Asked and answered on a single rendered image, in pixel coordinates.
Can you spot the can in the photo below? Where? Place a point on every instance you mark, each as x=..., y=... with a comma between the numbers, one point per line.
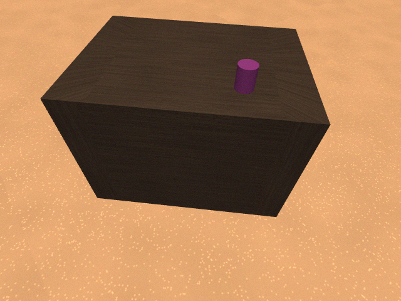
x=246, y=75

